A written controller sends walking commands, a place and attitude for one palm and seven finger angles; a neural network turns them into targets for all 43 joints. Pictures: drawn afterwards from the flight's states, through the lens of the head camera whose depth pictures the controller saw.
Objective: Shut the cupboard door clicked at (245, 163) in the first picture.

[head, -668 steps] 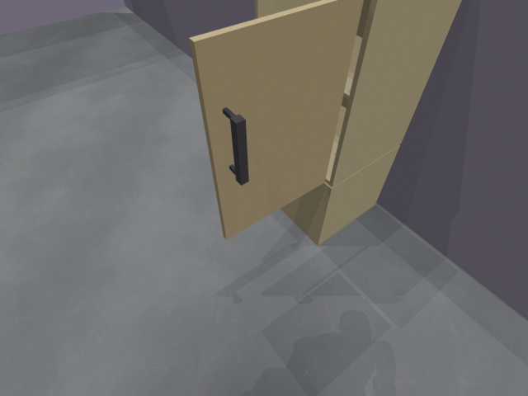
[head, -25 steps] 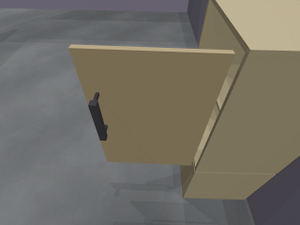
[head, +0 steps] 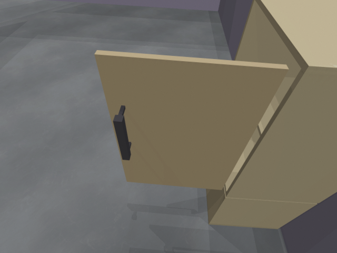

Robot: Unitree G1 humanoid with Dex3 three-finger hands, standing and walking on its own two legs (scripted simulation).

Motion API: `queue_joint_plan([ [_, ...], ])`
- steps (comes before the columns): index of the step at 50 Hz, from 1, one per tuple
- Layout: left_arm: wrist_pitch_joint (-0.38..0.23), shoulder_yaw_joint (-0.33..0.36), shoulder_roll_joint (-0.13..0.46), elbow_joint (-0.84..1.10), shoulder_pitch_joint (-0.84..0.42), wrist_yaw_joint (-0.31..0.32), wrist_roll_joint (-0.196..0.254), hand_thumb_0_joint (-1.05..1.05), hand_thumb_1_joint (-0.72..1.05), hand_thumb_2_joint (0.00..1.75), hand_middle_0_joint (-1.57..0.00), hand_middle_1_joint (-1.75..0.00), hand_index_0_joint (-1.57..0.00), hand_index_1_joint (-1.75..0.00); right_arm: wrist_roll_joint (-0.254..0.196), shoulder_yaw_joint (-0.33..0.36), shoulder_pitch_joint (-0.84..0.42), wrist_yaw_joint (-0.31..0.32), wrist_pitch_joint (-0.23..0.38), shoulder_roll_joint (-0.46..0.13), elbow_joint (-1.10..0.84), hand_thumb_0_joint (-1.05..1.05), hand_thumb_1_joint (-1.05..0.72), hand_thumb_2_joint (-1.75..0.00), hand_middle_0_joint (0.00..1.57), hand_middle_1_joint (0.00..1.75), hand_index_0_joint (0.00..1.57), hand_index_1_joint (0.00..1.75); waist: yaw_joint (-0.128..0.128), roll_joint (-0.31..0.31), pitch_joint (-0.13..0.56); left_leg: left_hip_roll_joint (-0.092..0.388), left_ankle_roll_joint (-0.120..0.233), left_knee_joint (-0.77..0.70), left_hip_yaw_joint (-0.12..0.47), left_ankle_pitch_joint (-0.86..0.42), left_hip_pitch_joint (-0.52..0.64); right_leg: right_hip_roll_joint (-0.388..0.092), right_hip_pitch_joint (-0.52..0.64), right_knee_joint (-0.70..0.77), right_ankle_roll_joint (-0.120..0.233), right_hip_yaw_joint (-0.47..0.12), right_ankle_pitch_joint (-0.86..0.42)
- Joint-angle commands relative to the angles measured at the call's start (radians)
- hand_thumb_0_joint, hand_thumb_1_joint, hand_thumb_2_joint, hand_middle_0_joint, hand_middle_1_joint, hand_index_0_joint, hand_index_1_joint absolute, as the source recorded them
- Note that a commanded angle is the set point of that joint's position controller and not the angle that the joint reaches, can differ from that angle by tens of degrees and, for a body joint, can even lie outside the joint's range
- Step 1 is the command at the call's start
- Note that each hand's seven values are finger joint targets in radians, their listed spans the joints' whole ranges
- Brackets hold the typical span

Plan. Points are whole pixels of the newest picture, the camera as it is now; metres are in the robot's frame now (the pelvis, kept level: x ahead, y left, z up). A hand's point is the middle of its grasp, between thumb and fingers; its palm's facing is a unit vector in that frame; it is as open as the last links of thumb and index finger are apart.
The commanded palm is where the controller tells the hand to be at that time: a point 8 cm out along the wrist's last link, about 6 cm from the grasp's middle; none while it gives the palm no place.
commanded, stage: come to a stop and stand still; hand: left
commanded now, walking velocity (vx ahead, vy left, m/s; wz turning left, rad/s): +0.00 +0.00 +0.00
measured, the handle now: (124, 134) +0.42 +0.16 +0.02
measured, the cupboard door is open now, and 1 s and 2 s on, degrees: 89 89 89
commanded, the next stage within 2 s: look again from close up in 0.10 s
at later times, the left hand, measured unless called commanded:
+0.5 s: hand out of the picture +0.00 +0.19 -0.18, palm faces +0.01 -0.98 -0.18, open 7.4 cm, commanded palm none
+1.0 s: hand (91, 219) +0.19 +0.18 +0.00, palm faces +0.19 -0.98 -0.07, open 7.1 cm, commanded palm +0.09 +0.24 -0.06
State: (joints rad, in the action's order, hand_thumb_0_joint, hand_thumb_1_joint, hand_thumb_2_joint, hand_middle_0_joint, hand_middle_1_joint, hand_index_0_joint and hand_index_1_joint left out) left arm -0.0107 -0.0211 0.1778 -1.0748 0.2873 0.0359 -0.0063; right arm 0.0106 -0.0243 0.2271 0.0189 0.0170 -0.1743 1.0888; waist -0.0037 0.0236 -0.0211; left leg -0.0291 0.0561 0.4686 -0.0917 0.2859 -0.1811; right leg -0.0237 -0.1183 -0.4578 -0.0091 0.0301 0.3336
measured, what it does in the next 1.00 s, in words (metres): steps on the spot: right foot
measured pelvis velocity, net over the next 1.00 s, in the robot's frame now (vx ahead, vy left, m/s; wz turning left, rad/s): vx -0.04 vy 0.01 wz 0.08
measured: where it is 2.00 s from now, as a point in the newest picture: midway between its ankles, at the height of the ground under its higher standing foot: outside the picture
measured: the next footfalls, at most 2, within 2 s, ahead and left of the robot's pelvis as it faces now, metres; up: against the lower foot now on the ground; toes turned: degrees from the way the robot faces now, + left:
right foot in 0.98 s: +0.06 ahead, -0.08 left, +0.00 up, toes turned +3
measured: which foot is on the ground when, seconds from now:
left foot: down 0.00-1.00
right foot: down 0.00-0.82, up 0.84-0.96, down 0.98-1.00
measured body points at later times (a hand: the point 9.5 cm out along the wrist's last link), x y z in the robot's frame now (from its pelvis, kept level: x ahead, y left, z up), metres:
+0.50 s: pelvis +0.00 +0.01 +0.00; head +0.01 +0.03 +0.45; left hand +0.00 +0.24 -0.16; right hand +0.02 -0.22 -0.15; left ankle -0.02 +0.08 -0.74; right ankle -0.06 -0.12 -0.74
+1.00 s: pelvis -0.04 +0.01 -0.03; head -0.04 -0.01 +0.42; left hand +0.17 +0.24 +0.01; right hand +0.08 -0.24 -0.13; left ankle -0.02 +0.08 -0.74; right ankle +0.02 -0.08 -0.74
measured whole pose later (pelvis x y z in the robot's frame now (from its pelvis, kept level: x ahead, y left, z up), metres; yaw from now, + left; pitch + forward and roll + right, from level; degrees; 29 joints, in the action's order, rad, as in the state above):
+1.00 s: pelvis -0.04 +0.01 -0.03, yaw +5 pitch +1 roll +3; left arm -0.23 0.04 0.18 -0.14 0.30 0.03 0.17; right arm -0.03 0.00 0.33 0.01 0.32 -0.24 0.79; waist 0.05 0.02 0.05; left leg -0.12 0.06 0.68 -0.06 0.32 -0.39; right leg -0.04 -0.44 -0.73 0.04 0.04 0.36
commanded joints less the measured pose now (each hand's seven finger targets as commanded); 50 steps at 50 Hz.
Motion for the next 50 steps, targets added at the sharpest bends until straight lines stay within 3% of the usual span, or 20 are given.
queue_joint_plan([
  [1, -0.009, 0.022, 0.111, 0.028, 0.057, 0.01, -0.005, 0.0, 0.9, 0.9, -0.2, -0.3, -0.2, -0.3, 0.0, 0.022, 0.038, 0.012, 0.018, -0.121, -0.026, 0.0, -0.9, -0.9, 0.2, 0.3, 0.2, 0.3, 0.0, -0.037, -0.011, 0.133, -0.001, -0.083, 0.134, -0.341, 0.044, -0.084, -0.042, 0.061, 0.037, -0.071, -0.269],
  [22, -0.006, 0.022, 0.111, 0.004, 0.059, 0.008, -0.007, 0.0, 0.9, 0.9, -0.2, -0.3, -0.2, -0.3, -0.001, 0.025, 0.034, 0.012, 0.022, -0.115, 0.008, 0.0, -0.9, -0.9, 0.2, 0.3, 0.2, 0.3, -0.008, -0.01, -0.026, 0.133, 0.004, -0.119, 0.141, -0.328, 0.046, -0.093, -0.027, 0.089, 0.029, -0.061, -0.244],
  [30, -0.002, 0.025, 0.11, -0.001, 0.054, 0.009, -0.005, 0.0, 0.9, 0.9, -0.2, -0.3, -0.2, -0.3, 0.0, 0.026, 0.05, 0.015, 0.025, -0.119, 0.015, 0.0, -0.9, -0.9, 0.2, 0.3, 0.2, 0.3, -0.004, -0.038, -0.003, 0.137, 0.002, -0.126, 0.146, -0.378, 0.071, -0.093, -0.023, 0.082, 0.027, -0.056, -0.233],
  [38, 0.0, 0.025, 0.102, -0.008, 0.056, 0.008, -0.008, 0.0, 0.9, 0.9, -0.2, -0.3, -0.2, -0.3, -0.001, 0.026, 0.056, 0.015, 0.023, -0.11, 0.018, 0.0, -0.9, -0.9, 0.2, 0.3, 0.2, 0.3, -0.006, -0.02, -0.053, 0.137, 0.002, -0.154, 0.148, -0.288, 0.036, -0.093, -0.041, 0.099, 0.025, -0.059, -0.187],
  [39, -0.022, 0.012, 0.086, -0.019, 0.073, 0.045, -0.024, 0.0, 0.9, 0.9, -0.2, -0.3, -0.2, -0.3, -0.012, 0.028, 0.059, 0.008, 0.023, -0.146, -0.045, 0.0, -0.9, -0.9, 0.2, 0.3, 0.2, 0.3, 0.012, -0.091, -0.068, 0.162, -0.053, -0.001, 0.164, -0.73, 0.026, -0.088, -0.114, 0.038, 0.01, -0.057, -0.301],
  [40, -0.281, 0.441, 0.657, 1.618, -0.772, 0.076, 0.086, 0.0, 0.9, 0.9, -0.2, -0.3, -0.2, -0.3, -0.036, 0.083, 0.204, 0.08, 0.221, -0.336, -0.315, 0.0, -0.9, -0.9, 0.2, 0.3, 0.2, 0.3, 0.206, -0.107, 0.345, 0.149, -0.083, 0.022, 0.299, -0.841, 0.446, 0.042, -0.234, -0.273, 0.0, 0.101, -0.351],
  [41, -0.203, 0.024, 0.167, 1.298, -0.032, 0.087, 0.106, 0.0, 0.9, 0.9, -0.22, -0.32, -0.22, -0.32, -0.11, -0.014, 0.1, 0.115, 0.332, -0.22, -0.292, 0.0, -0.9, -0.9, 0.2, 0.3, 0.2, 0.3, 0.074, -0.443, 0.412, 0.176, -0.114, 0.036, 0.297, -0.754, 0.537, 0.058, -0.305, -0.583, 0.016, 0.064, 0.03],
  [42, -0.147, 0.089, 0.156, 1.265, -0.012, 0.134, 0.153, 0.0, 0.9, 0.9, -0.24, -0.34, -0.24, -0.34, -0.093, 0.007, 0.063, 0.122, 0.35, -0.223, -0.245, 0.0, -0.9, -0.9, 0.2, 0.3, 0.2, 0.3, 0.021, -0.387, 0.379, 0.152, -0.158, -0.03, 0.288, -0.694, 0.362, 0.031, -0.265, -0.647, 0.026, 0.03, 0.072],
  [43, -0.034, -0.092, -0.116, 0.996, 0.229, 0.099, 0.147, 0.0, 0.9, 0.9, -0.25, -0.36, -0.25, -0.36, -0.071, 0.016, 0.044, 0.068, 0.351, -0.13, -0.254, 0.0, -0.9, -0.9, 0.2, 0.3, 0.2, 0.3, 0.037, -0.245, 0.213, 0.139, -0.123, -0.161, 0.232, -0.517, 0.122, 0.018, -0.325, -0.507, 0.025, 0.029, 0.071],
  [44, -0.066, -0.07, -0.037, 1.208, -0.026, 0.088, 0.173, 0.0, 0.9, 0.9, -0.27, -0.38, -0.27, -0.38, -0.062, 0.066, 0.065, 0.022, 0.358, -0.201, -0.33, 0.0, -0.9, -0.9, 0.2, 0.3, 0.2, 0.3, 0.062, -0.178, 0.114, 0.117, -0.095, -0.093, 0.198, -0.362, 0.074, 0.0, -0.361, -0.355, 0.027, 0.031, 0.051],
  [45, -0.105, -0.055, -0.024, 1.206, -0.039, 0.066, 0.176, 0.0, 0.9, 0.9, -0.29, -0.4, -0.29, -0.4, -0.055, 0.078, 0.039, 0.011, 0.375, -0.2, -0.387, 0.0, -0.9, -0.9, 0.2, 0.3, 0.2, 0.3, 0.063, -0.155, 0.061, 0.087, -0.093, -0.018, 0.187, -0.234, -0.022, 0.001, -0.373, -0.283, 0.036, 0.052, 0.039],
  [46, -0.146, -0.017, 0.003, 1.098, -0.038, 0.043, 0.168, 0.0, 0.9, 0.9, -0.31, -0.42, -0.31, -0.42, -0.049, 0.068, 0.011, 0.011, 0.381, -0.202, -0.411, 0.0, -0.9, -0.9, 0.2, 0.3, 0.2, 0.3, 0.068, -0.039, -0.017, 0.061, -0.088, 0.049, 0.184, -0.086, -0.15, -0.005, -0.392, -0.204, 0.042, 0.053, 0.021],
  [47, -0.186, 0.065, 0.036, 0.935, 0.085, 0.006, 0.168, 0.0, 0.9, 0.9, -0.33, -0.44, -0.33, -0.44, -0.046, 0.076, 0.025, 0.003, 0.368, -0.199, -0.429, 0.0, -0.9, -0.9, 0.2, 0.3, 0.2, 0.3, 0.054, 0.092, -0.066, 0.028, -0.091, 0.11, 0.172, -0.014, -0.244, -0.005, -0.404, -0.103, 0.048, 0.047, 0.041],
  [48, -0.249, 0.069, 0.006, 0.829, 0.19, -0.045, 0.183, 0.0, 0.9, 0.9, -0.35, -0.46, -0.35, -0.46, -0.041, 0.072, 0.003, -0.005, 0.358, -0.194, -0.467, 0.0, -0.9, -0.9, 0.2, 0.3, 0.2, 0.3, 0.037, 0.262, -0.086, 0.016, -0.077, 0.177, 0.157, 0.066, -0.35, -0.018, -0.464, -0.089, 0.044, 0.016, 0.161],
  [49, -0.326, 0.125, 0.023, 0.791, 0.259, -0.104, 0.211, 0.0, 0.9, 0.9, -0.36, -0.48, -0.36, -0.48, -0.032, 0.08, -0.017, -0.009, 0.348, -0.199, -0.494, 0.0, -0.9, -0.9, 0.2, 0.3, 0.2, 0.3, 0.008, 0.354, -0.047, 0.0, -0.075, 0.243, 0.143, 0.096, -0.437, -0.02, -0.491, -0.121, 0.045, -0.009, 0.232],
  [50, -0.399, 0.171, 0.043, 0.803, 0.302, -0.179, 0.236, 0.0, 0.9, 0.9, -0.38, -0.5, -0.38, -0.5, -0.025, 0.088, -0.044, -0.019, 0.336, -0.216, -0.53, 0.0, -0.9, -0.9, 0.2, 0.3, 0.2, 0.3, -0.019, 0.326, 0.034, -0.012, -0.078, 0.295, 0.122, 0.082, -0.491, -0.021, -0.481, -0.181, 0.058, -0.019, 0.2],
])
